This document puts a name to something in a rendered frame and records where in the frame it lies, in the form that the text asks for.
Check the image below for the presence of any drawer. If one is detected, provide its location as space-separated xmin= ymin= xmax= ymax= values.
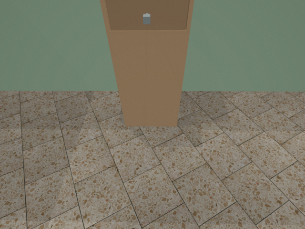
xmin=105 ymin=0 xmax=189 ymax=31

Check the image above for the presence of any cabinet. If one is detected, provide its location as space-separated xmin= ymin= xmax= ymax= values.
xmin=100 ymin=0 xmax=194 ymax=127

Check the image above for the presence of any handle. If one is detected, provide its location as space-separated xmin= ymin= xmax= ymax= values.
xmin=143 ymin=13 xmax=151 ymax=24

